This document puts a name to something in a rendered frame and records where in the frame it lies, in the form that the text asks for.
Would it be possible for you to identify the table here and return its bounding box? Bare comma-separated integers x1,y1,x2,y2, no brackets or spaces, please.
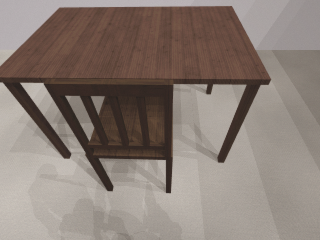
0,6,271,163

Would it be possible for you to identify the chair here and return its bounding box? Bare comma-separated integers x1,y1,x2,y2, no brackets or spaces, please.
44,78,174,193

